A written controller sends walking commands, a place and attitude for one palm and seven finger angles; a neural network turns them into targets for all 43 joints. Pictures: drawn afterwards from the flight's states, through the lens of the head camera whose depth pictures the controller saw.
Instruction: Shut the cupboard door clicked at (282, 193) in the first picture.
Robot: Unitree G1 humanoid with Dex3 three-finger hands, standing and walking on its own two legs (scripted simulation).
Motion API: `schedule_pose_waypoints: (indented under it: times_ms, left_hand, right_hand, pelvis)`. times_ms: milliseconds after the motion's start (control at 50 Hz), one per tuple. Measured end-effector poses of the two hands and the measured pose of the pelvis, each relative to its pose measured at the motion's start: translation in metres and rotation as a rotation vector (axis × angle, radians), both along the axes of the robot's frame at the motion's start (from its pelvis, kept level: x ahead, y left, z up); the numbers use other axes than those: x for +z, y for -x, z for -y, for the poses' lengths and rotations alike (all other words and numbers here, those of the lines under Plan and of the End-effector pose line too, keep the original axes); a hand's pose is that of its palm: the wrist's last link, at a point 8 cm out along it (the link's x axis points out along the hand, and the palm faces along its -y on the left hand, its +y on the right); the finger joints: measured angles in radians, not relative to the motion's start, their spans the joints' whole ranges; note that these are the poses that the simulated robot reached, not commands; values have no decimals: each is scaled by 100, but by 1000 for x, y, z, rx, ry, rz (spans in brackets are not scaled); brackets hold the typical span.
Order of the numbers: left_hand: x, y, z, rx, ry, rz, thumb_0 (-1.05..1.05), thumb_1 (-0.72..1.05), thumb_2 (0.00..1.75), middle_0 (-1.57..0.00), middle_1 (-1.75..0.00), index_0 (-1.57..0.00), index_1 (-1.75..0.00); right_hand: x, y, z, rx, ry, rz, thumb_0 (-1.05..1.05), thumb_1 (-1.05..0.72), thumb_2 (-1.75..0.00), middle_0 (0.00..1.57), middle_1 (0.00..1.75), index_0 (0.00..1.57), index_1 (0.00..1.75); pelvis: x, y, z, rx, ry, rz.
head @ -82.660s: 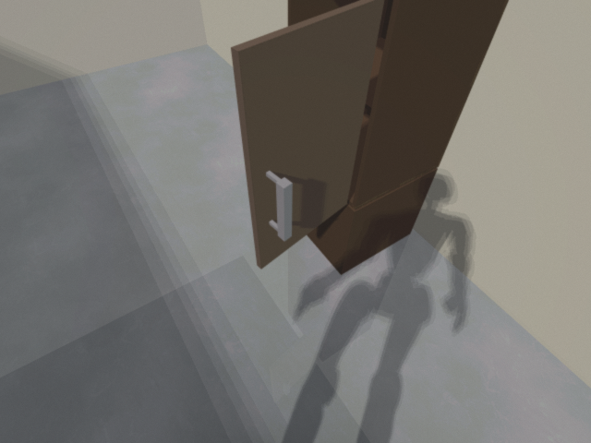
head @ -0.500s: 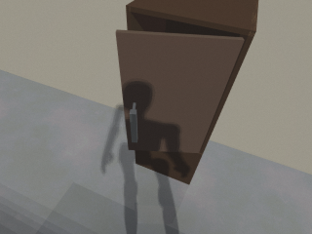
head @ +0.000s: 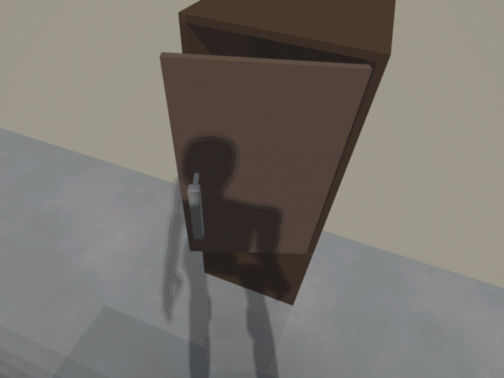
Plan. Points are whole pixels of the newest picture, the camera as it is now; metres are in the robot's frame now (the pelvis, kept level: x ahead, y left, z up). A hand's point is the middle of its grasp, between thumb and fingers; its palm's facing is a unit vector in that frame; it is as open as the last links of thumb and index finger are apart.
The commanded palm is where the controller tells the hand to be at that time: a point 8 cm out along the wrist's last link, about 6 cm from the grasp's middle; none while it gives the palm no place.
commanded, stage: shuffle to correct the standing spot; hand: left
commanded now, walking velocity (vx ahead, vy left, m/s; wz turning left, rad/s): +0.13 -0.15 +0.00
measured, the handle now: (197, 206) +0.51 +0.15 -0.09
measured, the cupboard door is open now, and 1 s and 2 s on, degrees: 21 21 21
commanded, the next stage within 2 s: come to a stop and stand still in 0.56 s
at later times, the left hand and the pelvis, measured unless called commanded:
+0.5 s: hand out of the picture +0.07 +0.12 -0.19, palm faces +0.05 -0.99 -0.10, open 7.4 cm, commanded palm none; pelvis +0.09 -0.03 +0.00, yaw +2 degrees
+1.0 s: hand (216, 353) +0.21 +0.07 -0.16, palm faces +0.08 -0.97 -0.23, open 7.3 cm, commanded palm none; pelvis +0.12 -0.11 +0.00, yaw +4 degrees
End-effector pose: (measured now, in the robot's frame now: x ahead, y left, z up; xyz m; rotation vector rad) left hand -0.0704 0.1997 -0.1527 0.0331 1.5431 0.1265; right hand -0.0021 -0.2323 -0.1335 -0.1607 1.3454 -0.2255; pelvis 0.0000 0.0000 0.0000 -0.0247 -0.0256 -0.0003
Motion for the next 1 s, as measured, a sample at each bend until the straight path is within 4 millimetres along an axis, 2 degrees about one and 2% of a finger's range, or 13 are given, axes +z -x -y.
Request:
schedule_pose_waypoints:
  times_ms: [60,140,200,260,340,420,480,540,680,760,820,920,1000]
  left_hand:
    - [2,-27,3,-38,4,26,1,91,90,-20,-30,-20,-30]
    - [14,-75,5,-61,-33,127,1,91,90,-20,-30,-20,-30]
    - [13,-100,5,-59,-86,197,1,92,90,-20,-30,-20,-30]
    - [15,-113,9,-23,-105,216,1,92,90,-20,-30,-20,-30]
    - [13,-122,17,3,-91,203,1,92,90,-20,-30,-20,-30]
    - [-3,-127,24,12,-42,151,1,91,90,-20,-30,-20,-30]
    - [-11,-134,27,-8,-11,99,1,91,90,-20,-30,-20,-30]
    - [-5,-152,29,-33,-8,80,1,92,90,-20,-30,-20,-30]
    - [14,-204,25,-37,-69,132,2,93,90,-20,-30,-20,-30]
    - [19,-239,38,-65,-108,190,1,92,90,-19,-30,-19,-30]
    - [16,-259,52,-79,-150,256,1,92,90,-20,-30,-19,-30]
    - [23,-271,77,-73,-150,315,1,91,90,-20,-30,-20,-30]
    - [26,-267,79,-39,-152,356,0,92,90,-20,-30,-20,-30]
  right_hand:
    - [1,4,2,-29,-8,-2,0,-90,-89,20,30,20,30]
    - [0,9,10,-38,-32,-47,0,-90,-89,20,30,20,30]
    - [-9,7,21,-38,-47,-89,0,-90,-89,20,30,21,30]
    - [-8,-8,29,-14,-49,-118,0,-90,-89,20,30,20,30]
    - [0,-48,34,21,-34,-82,1,-91,-89,20,30,20,30]
    - [-1,-93,30,59,-8,3,1,-91,-89,20,30,20,30]
    - [0,-114,28,58,11,38,0,-91,-89,20,30,20,30]
    - [7,-121,30,55,18,34,0,-92,-89,20,30,20,30]
    - [12,-115,50,34,3,-73,0,-91,-89,20,30,21,30]
    - [2,-115,76,7,-15,-111,0,-90,-89,20,30,21,30]
    - [-16,-121,100,-8,-34,-120,0,-90,-89,20,30,21,30]
    - [-20,-145,120,7,-25,-82,0,-91,-89,20,30,20,30]
    - [-13,-168,121,59,-23,-16,0,-91,-89,20,30,20,30]
  pelvis:
    - [2,-6,5,-20,-11,-9]
    - [8,-14,16,-15,-9,-24]
    - [1,-24,30,-7,-26,-35]
    - [3,-35,36,32,-2,-33]
    - [6,-54,37,55,-1,-37]
    - [-2,-74,33,57,15,-37]
    - [-6,-86,32,37,-4,-35]
    - [1,-96,36,31,-6,-37]
    - [13,-115,59,30,4,-45]
    - [9,-125,80,31,-4,-36]
    - [-4,-134,98,32,-27,-30]
    - [-2,-130,106,52,-27,-8]
    - [1,-119,106,68,-33,-2]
